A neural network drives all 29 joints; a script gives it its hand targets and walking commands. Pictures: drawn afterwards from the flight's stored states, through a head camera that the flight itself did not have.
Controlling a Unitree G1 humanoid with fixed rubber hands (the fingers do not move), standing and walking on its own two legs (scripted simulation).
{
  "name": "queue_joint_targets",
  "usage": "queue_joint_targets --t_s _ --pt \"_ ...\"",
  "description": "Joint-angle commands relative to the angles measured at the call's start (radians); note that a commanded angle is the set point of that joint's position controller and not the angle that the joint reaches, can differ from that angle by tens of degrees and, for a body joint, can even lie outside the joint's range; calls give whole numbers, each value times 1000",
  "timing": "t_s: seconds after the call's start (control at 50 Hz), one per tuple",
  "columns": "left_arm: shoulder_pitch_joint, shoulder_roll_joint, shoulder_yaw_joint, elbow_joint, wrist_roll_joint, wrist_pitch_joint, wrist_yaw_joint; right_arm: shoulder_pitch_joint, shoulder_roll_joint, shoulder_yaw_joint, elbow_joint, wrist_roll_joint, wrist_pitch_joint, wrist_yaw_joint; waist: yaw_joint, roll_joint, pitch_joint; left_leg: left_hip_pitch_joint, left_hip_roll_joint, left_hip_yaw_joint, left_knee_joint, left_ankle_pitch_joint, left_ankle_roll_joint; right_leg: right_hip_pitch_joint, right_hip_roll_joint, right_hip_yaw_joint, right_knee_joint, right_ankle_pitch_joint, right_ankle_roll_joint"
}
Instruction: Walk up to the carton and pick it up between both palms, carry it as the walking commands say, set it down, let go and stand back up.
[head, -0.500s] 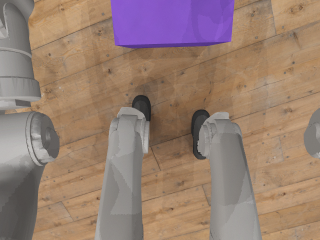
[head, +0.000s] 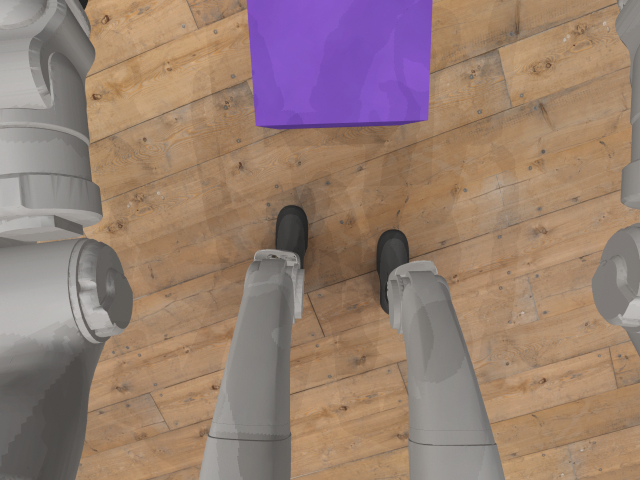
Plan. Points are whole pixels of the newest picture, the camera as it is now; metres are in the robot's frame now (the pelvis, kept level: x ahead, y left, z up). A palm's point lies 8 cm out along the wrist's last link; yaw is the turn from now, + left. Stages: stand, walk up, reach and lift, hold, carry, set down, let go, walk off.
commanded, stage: set down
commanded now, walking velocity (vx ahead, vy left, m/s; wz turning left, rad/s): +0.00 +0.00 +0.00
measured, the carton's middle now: (338, 45) +0.57 +0.03 -0.54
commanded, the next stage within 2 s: let go in 0.10 s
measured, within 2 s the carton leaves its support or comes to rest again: neither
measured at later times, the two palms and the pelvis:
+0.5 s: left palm (14, 175) +0.38 +0.27 -0.07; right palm out of the picture +0.43 -0.20 -0.06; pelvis +0.03 +0.00 +0.05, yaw +2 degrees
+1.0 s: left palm out of the picture +0.29 +0.23 +0.02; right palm out of the picture +0.30 -0.22 +0.02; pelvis +0.12 +0.01 +0.10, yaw +1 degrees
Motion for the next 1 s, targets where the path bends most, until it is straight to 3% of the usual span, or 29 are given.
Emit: queue_joint_targets --t_s 0.0,0.06,0.14,0.22,0.28,0.32,0.34,0.4,0.44,0.5,0.58,0.62,0.72,0.76,0.86,0.92,0.98 --pt "-198 157 50 -100 39 -72 -12 -196 -124 -37 -131 -41 -58 -5 9 -16 -1993 897 -38 27 13 486 12 338 26 -48 -117 331 23" --pt "-176 191 55 -125 63 -86 -21 -166 -112 -54 -184 -69 -59 -32 0 -32 -2041 882 -50 36 5 448 9 430 22 -52 -114 360 29" --pt "-109 212 47 -205 71 -81 -21 -127 -113 -52 -289 -68 -51 -68 6 -8 -2090 944 -52 40 -16 420 3 502 19 -58 -119 345 25" --pt "170 193 31 -340 87 -53 -14 151 -109 -19 -393 -48 -46 -84 -3 11 -2171 1139 -40 26 -25 533 -2 596 13 -66 -134 396 18" --pt "309 171 -2 -416 71 -48 -13 280 -72 1 -465 -45 -45 -82 -23 -1 -2049 1164 -37 5 -75 485 3 601 20 -79 -182 351 15" --pt "416 130 -27 -446 71 -58 -18 374 -48 13 -475 -45 -59 -72 -14 23 -1927 1164 -29 1 -110 466 1 592 17 -72 -217 325 12" --pt "438 117 -44 -448 62 -68 -22 407 -27 7 -479 -48 -68 -66 -34 38 -1878 1167 -27 -3 -122 454 -2 568 20 -72 -233 309 13" --pt "561 74 -63 -475 67 -111 -33 544 18 23 -458 -60 -114 -45 -41 62 -1730 1160 -16 -5 -172 397 -14 581 12 -60 -287 285 9" --pt "612 57 -63 -445 71 -143 -41 589 38 15 -451 -85 -149 -38 -50 58 -1630 1112 -13 -13 -196 347 -16 573 8 -60 -311 253 9" --pt "668 22 -57 -373 89 -180 -46 684 71 17 -400 -121 -189 -27 -37 37 -1390 973 -9 -14 -255 239 -16 566 -5 -55 -349 178 7" --pt "883 -68 -93 -192 117 -200 -53 942 137 -1 -221 -149 -222 3 -43 2 -1017 875 -13 7 -361 35 -5 534 -24 -60 -461 -7 -7" --pt "966 -103 -110 -135 132 -222 -56 1035 170 2 -136 -152 -242 22 -43 18 -874 882 -8 24 -408 -13 -7 532 -34 -59 -513 -46 -18" --pt "1134 -149 -135 -217 139 -284 -50 1175 185 40 -224 -134 -307 40 -29 48 -874 1063 -17 29 -478 142 -10 688 -30 -51 -583 98 -13" --pt "1147 -153 -131 -271 140 -305 -41 1184 186 41 -284 -142 -324 36 -27 44 -885 1116 -22 24 -494 196 -7 748 -26 -46 -597 160 -11" --pt "1358 -160 -129 -426 146 -342 -30 1400 187 70 -430 -143 -367 24 -15 -3 -930 1257 -35 27 -507 418 0 942 -23 -24 -611 397 2" --pt "1484 -168 -149 -434 153 -337 -30 1517 181 94 -440 -138 -372 22 -20 -6 -841 1316 -30 22 -528 461 -6 991 -26 -12 -635 427 0" --pt "1497 -161 -166 -425 139 -330 -33 1491 181 87 -449 -140 -357 21 -26 -14 -719 1317 -26 10 -546 447 -10 964 -17 -10 -662 386 1"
